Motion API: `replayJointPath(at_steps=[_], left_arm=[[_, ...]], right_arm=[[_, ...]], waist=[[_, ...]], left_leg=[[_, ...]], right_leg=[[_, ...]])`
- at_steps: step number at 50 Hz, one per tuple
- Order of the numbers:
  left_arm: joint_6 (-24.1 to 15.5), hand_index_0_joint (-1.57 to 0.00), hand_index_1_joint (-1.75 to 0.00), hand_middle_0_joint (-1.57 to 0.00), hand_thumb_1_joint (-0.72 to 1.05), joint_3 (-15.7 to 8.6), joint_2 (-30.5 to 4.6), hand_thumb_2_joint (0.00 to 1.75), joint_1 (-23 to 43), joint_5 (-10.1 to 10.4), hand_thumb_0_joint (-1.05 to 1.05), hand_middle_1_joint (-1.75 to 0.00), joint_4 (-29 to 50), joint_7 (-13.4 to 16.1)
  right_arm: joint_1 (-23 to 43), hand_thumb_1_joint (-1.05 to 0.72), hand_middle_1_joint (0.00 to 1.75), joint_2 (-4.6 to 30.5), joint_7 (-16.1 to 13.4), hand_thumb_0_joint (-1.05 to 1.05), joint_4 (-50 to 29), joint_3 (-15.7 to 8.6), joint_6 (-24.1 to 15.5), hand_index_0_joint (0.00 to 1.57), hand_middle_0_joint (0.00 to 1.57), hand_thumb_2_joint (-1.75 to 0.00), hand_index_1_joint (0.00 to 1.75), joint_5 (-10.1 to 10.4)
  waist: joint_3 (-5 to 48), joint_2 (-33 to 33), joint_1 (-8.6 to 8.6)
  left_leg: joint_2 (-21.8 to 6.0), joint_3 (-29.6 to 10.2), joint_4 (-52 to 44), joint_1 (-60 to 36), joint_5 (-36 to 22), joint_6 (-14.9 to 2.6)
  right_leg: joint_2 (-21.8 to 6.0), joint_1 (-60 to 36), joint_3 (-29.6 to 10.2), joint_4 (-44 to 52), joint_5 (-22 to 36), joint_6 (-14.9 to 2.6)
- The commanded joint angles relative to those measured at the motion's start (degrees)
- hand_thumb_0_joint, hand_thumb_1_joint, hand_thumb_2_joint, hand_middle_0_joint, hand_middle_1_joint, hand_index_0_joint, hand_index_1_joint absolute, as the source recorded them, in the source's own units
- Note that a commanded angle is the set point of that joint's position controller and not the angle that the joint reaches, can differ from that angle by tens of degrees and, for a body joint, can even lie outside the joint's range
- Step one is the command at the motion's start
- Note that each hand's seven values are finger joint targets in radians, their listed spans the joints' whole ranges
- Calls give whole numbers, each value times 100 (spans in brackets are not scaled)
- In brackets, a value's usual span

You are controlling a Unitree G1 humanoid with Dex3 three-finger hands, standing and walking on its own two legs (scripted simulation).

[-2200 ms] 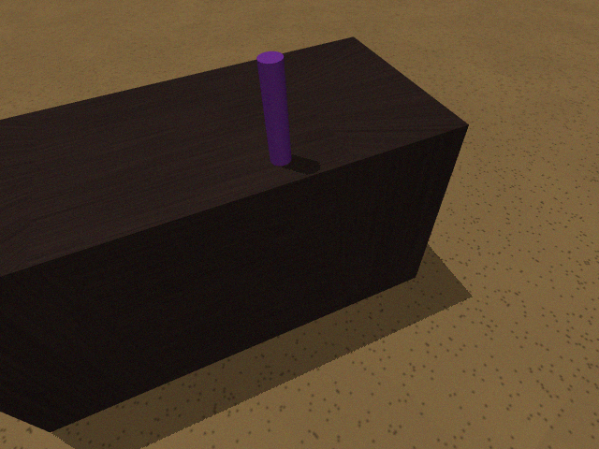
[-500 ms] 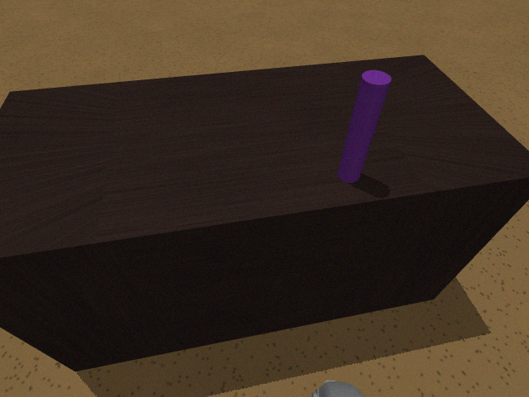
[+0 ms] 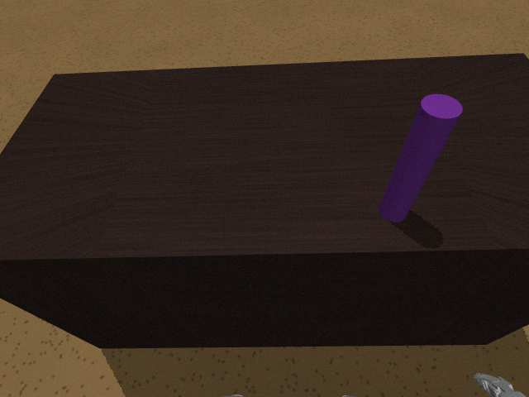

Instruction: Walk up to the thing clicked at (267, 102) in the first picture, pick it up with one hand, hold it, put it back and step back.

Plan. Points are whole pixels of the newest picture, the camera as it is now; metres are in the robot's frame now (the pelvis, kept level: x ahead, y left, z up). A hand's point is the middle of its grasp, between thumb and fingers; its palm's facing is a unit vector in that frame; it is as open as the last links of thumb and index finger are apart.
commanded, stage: walk up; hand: right
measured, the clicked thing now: (412, 168) +0.44 -0.20 +0.07
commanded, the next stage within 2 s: stand in 1.52 s
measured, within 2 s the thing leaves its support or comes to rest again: neither
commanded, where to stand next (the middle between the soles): +0.05 +0.01 m, yaw +1 degrees
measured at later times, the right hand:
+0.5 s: hand out of the picture +0.11 -0.24 -0.14, palm faces -0.09 +0.94 -0.33, open 7.4 cm
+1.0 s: hand out of the picture +0.10 -0.25 -0.13, palm faces -0.10 +0.94 -0.34, open 7.4 cm
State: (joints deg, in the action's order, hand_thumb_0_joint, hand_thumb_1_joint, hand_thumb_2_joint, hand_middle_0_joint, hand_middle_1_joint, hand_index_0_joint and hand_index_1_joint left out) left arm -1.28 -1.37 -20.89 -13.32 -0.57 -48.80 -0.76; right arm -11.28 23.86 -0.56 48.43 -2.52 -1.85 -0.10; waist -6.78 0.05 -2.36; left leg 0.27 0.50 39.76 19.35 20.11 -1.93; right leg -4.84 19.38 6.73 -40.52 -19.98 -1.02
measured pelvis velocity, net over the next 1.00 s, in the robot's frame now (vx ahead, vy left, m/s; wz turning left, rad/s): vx -0.01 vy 0.00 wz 0.08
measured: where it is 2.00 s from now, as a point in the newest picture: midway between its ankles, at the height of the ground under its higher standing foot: outside the picture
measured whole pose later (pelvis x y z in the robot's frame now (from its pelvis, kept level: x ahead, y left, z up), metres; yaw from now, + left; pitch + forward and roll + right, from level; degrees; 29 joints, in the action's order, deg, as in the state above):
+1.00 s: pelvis -0.01 +0.00 +0.02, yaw +4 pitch -2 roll -1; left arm -0.8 -0.9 -20.7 -5.7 -0.6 -64.7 -0.5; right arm -5.0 20.7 1.3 63.7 -0.8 0.3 -0.3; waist -3.5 0.6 -0.9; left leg 0.6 -3.9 24.2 11.9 10.0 0.2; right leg -3.3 7.7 6.2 -22.2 -11.9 1.5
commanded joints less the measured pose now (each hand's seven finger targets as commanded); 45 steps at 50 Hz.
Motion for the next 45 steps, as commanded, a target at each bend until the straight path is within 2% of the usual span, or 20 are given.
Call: replayJointPath(at_steps=[1,2,3,4,6,7,8,9,10,11,12,13,15,17,21,26,31,35,38,45], left_arm=[[-57,-20,-30,-20,90,-327,-1318,90,73,125,0,-30,430,138],[-25,-20,-30,-20,90,-289,-1128,90,40,168,0,-30,444,132],[61,-20,-30,-20,90,-334,-1240,90,109,177,0,-30,310,173],[52,-20,-30,-20,90,-338,-1266,90,118,145,0,-30,191,193],[15,-20,-30,-20,90,-347,-1230,90,121,135,0,-30,103,148],[-26,-20,-30,-20,90,-337,-1271,90,-48,137,0,-30,-17,153],[-79,-20,-30,-20,90,-351,-1367,90,-179,109,0,-30,-130,160],[-128,-20,-30,-20,90,-373,-1576,90,-93,70,0,-30,-152,186],[-170,-20,-30,-20,90,-400,-1725,90,-10,28,0,-30,-179,221],[-153,-20,-30,-20,90,-424,-1899,90,265,37,0,-30,-177,215],[-146,-20,-30,-20,90,-402,-1872,90,539,32,0,-30,-123,204],[-126,-20,-30,-20,90,-346,-1741,90,687,39,0,-30,-117,198],[-93,-20,-30,-20,90,-252,-1530,90,833,32,0,-30,-166,179],[-115,-20,-30,-20,90,-217,-1387,90,715,29,0,-30,-330,159],[-148,-20,-30,-20,90,-228,-1525,90,986,20,0,-30,-456,143],[-77,-20,-30,-20,90,-179,-1395,90,1126,43,0,-30,-690,111],[-88,-20,-30,-20,90,-178,-1360,90,1074,36,0,-30,-886,77],[-112,-20,-30,-20,90,-182,-1348,90,1123,27,0,-30,-998,79],[-106,-20,-30,-20,90,-180,-1339,90,1072,18,0,-30,-1074,85],[-134,-20,-30,-20,90,-204,-1339,90,1129,4,0,-30,-1164,100]], right_arm=[[-492,-90,30,1219,-95,0,-176,-398,-108,20,20,-90,30,-95],[-188,-90,30,1507,-84,0,-300,-446,-118,20,20,-90,30,-94],[-46,-90,30,1631,-65,0,-307,-421,-108,20,20,-90,30,-14],[132,-90,30,1488,-72,0,-226,-394,-93,20,20,-90,30,0],[304,-90,30,1276,-91,0,-229,-285,-51,20,20,-90,30,5],[488,-90,30,1231,-91,0,-246,-242,-40,20,20,-90,30,34],[626,-90,30,1151,-74,0,-233,-227,-14,20,20,-90,30,82],[662,-90,30,1042,-55,0,-227,-192,13,20,20,-90,30,111],[609,-90,30,954,-42,0,-192,-167,41,20,20,-90,30,103],[423,-90,30,957,-40,0,-86,-193,90,20,20,-90,30,74],[258,-90,30,946,-41,0,43,-212,116,20,20,-90,30,47],[219,-90,30,974,-27,0,154,-229,112,20,20,-90,30,20],[452,-90,30,1099,31,0,212,-242,70,20,20,-90,30,19],[719,-90,30,1082,66,0,243,-187,37,20,20,-90,30,49],[640,-90,30,1018,70,0,501,-115,55,20,20,-90,30,33],[915,-90,30,1046,125,0,698,-95,74,20,20,-90,30,-19],[995,-90,30,996,150,0,857,-47,74,20,20,-90,30,-47],[917,-90,30,947,138,0,994,-44,66,20,20,-90,30,-35],[986,-90,30,975,131,0,1026,-55,81,20,20,-90,30,-44],[902,-90,30,925,105,0,1113,-45,79,20,20,-90,30,-1]], waist=[[1236,-17,247],[1222,658,114],[1096,1019,182],[1039,1030,144],[1051,928,73],[1113,891,-32],[1247,704,-101],[1286,394,-67],[1239,177,-16],[1063,-54,136],[911,-230,283],[791,-250,351],[710,-130,296],[785,-174,112],[1032,-375,246],[601,8,143],[649,178,95],[856,218,134],[780,353,138],[952,171,180]], left_leg=[[-700,-1054,-911,-1257,-2425,-438],[-1443,-2095,-1117,-1277,-2796,-822],[-1880,-2314,-1167,-642,-3214,-1412],[-1860,-2290,-1119,-497,-3316,-1500],[-1309,-1408,-792,-605,-3662,-1075],[-1101,-1168,-581,-539,-3586,-828],[-824,-896,-269,-495,-3274,-487],[-512,-671,86,-300,-3055,-232],[-348,-593,276,-80,-2696,-67],[-169,-495,350,-152,-1656,-12],[-198,-404,194,-413,-1152,-17],[-244,-537,-114,-651,-1222,-68],[-532,-1057,-714,-700,-1577,-305],[-690,-1206,-908,-526,-1639,-389],[-411,-855,-966,-712,-1711,-170],[-592,-1181,-1765,-413,-692,-181],[-583,-1234,-2110,-283,-201,-91],[-596,-1186,-2156,-416,-686,-44],[-596,-1198,-2239,-390,-502,-29],[-563,-1025,-2001,-659,-1511,0]], right_leg=[[-723,147,-822,-217,2669,-374],[-82,519,-480,-538,1065,-91],[188,3,-494,-812,-1012,-23],[114,-203,-621,-749,-1106,-57],[150,-274,-567,-205,-774,-101],[86,-501,-580,215,166,-119],[-78,-896,-685,719,1506,-187],[-403,-1150,-1062,909,2384,-332],[-777,-1236,-1539,1040,2664,-537],[-1155,-826,-1881,1114,2361,-886],[-1258,-475,-1893,1132,2116,-961],[-1066,-169,-1669,1127,1808,-788],[-470,-46,-1027,1033,988,-311],[-242,-462,-844,1127,662,-158],[-567,-863,-1096,1476,978,-259],[-308,-780,-823,1780,-106,-120],[-272,-1126,-774,2002,-5,-92],[-292,-1424,-723,2108,386,-72],[-281,-1392,-686,2179,395,-44],[-394,-1530,-701,2273,961,-38]])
